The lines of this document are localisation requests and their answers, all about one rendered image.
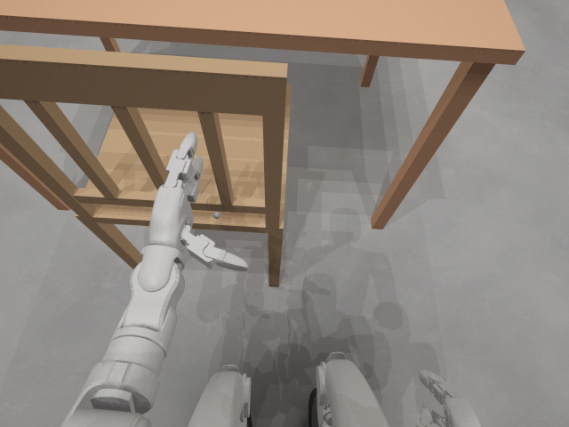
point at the table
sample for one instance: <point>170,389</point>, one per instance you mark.
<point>479,33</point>

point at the right robot hand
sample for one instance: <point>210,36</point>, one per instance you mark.
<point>457,410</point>

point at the chair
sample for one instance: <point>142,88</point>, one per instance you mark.
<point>239,110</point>

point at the robot right thigh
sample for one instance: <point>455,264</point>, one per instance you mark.
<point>343,388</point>

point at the right robot shin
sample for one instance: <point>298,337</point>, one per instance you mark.
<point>324,416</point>

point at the left robot forearm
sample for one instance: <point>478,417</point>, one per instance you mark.
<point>127,377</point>

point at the left robot upper arm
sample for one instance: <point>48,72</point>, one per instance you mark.
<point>91,417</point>

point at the left robot hand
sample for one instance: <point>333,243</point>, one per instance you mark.
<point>172,209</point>

